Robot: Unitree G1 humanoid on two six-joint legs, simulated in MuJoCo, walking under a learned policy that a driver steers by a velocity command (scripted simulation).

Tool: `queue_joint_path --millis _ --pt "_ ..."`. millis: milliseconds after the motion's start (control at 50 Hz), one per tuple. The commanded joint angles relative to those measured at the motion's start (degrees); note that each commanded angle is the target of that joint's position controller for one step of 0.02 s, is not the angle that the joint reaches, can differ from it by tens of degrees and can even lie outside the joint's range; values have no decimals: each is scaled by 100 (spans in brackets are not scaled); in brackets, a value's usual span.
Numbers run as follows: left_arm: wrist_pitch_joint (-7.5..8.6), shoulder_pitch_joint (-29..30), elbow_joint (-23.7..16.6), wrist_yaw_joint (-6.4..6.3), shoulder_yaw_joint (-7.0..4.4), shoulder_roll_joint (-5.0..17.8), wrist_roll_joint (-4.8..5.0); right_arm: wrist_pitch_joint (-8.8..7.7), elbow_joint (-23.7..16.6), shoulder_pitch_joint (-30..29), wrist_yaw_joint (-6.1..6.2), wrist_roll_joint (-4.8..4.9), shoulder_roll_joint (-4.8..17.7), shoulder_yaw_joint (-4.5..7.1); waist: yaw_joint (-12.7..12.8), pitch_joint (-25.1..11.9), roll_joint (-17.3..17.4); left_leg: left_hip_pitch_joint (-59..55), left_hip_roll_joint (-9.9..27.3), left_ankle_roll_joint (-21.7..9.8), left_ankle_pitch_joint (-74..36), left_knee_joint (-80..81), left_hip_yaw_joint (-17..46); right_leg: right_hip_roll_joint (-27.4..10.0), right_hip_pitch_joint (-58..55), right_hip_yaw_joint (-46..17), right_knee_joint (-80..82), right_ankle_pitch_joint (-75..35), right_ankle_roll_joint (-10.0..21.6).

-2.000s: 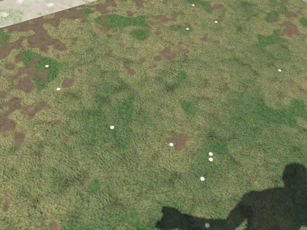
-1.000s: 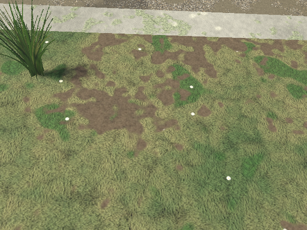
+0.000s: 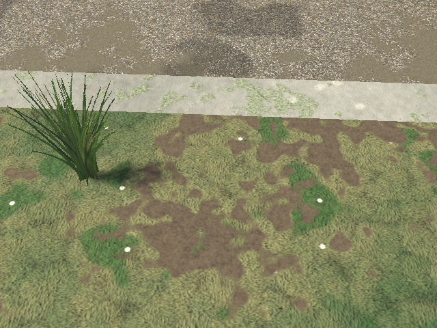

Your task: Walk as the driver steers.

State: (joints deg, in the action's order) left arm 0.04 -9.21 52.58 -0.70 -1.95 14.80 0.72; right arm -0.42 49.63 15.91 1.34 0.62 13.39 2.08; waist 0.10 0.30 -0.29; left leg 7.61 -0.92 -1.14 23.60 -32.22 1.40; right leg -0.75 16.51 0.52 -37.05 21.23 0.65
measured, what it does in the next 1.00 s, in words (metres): walks ahead: left foot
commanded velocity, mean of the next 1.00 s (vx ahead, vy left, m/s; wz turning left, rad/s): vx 0.27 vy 0.00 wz -0.10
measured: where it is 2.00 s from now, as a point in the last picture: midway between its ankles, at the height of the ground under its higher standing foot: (278, 275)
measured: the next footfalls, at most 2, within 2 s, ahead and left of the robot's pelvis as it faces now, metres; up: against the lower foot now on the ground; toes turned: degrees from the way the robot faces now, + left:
left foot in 0.58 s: +0.43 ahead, +0.11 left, +0.00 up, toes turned +1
right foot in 1.10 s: +0.40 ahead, -0.13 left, +0.00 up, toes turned -14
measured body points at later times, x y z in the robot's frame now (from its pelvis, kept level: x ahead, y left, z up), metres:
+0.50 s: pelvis +0.18 -0.02 +0.01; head +0.21 -0.03 +0.46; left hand +0.11 +0.24 -0.13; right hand +0.42 -0.24 -0.08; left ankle +0.37 +0.12 -0.69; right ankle +0.03 -0.11 -0.73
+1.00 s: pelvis +0.35 +0.01 +0.01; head +0.38 -0.01 +0.46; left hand +0.50 +0.27 -0.10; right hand +0.44 -0.28 -0.12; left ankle +0.39 +0.11 -0.73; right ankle +0.38 -0.13 -0.70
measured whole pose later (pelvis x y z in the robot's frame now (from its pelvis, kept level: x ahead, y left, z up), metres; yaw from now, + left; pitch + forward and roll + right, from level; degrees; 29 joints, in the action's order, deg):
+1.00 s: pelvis +0.35 +0.01 +0.01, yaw -8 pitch +1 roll +3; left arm -2.3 -9.9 48.2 -1.3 -3.8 15.8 0.7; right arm -1.4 51.6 6.1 2.1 -0.5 15.5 3.1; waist -0.2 2.7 -0.8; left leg 13.0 -0.5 -2.9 8.4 -20.5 -10.9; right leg -5.3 27.6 -0.1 -45.8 18.3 -2.2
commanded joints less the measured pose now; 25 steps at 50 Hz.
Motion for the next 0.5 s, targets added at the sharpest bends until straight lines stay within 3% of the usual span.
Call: queue_joint_path --millis 20,60,80,100,120,140,160,180,220,240,280,360,440,500 --pt "326 830 -544 55 -90 433 109 -207 -107 380 34 65 1135 302 -256 1118 1036 243 1771 -1288 1136 1974 2496 14 1476 78 -544 576 270" --pt "512 536 -429 166 -112 470 123 -284 -103 191 23 92 1070 303 -29 951 976 -33 1747 -1168 -28 1699 2139 -97 1212 46 74 479 450" --pt "555 36 -191 204 -157 515 133 -265 -160 -81 9 114 1064 305 240 707 858 306 1494 -951 -421 1500 1672 15 234 192 719 -185 491" --pt "553 -618 126 211 -257 677 89 -265 -242 -311 -2 77 1001 287 502 365 695 893 1106 -712 -1043 1032 1164 146 -1030 133 854 -730 490" --pt "569 -1329 308 204 -426 1178 64 -309 -454 -646 6 52 706 198 796 133 -316 1632 305 -250 -1659 -636 202 -610 -1858 -1290 1571 -250 866" --pt "590 -1905 412 245 -518 1614 49 -411 -612 -557 40 5 567 167 889 -263 -1662 2863 -320 130 172 -2521 -49 -1803 -2954 -3602 2394 -414 1614" --pt "624 -1561 343 235 -333 1091 -4 -493 -568 -444 19 106 791 233 638 -88 -1038 3473 -97 66 825 -3430 527 -2070 -2913 -3835 2471 -522 1715" --pt "651 -1211 235 224 -251 803 -14 -541 -494 -351 -31 194 820 245 452 230 -699 3646 169 -75 400 -3664 608 -1894 -2668 -3174 2407 -810 1550" --pt "648 -934 150 228 -176 630 -19 -563 -466 -484 -71 144 793 275 299 410 -297 3766 583 -188 -505 -3330 372 -1550 -2424 -2173 2525 -1457 1220" --pt "616 -978 176 223 -122 511 -43 -541 -469 -531 -103 86 772 301 268 327 -359 3540 677 -170 -796 -3124 253 -1336 -2305 -1718 2576 -1941 1084" --pt "549 -1210 262 184 -107 557 -37 -479 -490 -569 -178 42 541 263 251 247 -431 3369 687 -22 -1074 -2758 17 -1168 -2174 -1259 2673 -2604 1069" --pt "473 -1262 271 45 -131 842 -65 -443 -823 -1420 -200 37 305 142 362 528 -312 3253 610 222 -1843 -1294 -211 -1035 -1632 -769 3011 -2721 1049" --pt "471 -1608 382 4 -143 895 -9 -482 -1034 -2090 -279 87 341 90 522 739 -417 2710 397 169 -2632 -179 -348 -1070 -1406 -541 3222 -2406 1022" --pt "430 -1647 458 -9 -167 871 28 -524 -1153 -2281 -359 91 467 111 371 805 -413 2635 342 -69 -2582 247 -221 -1269 -1880 -445 2918 -3123 903"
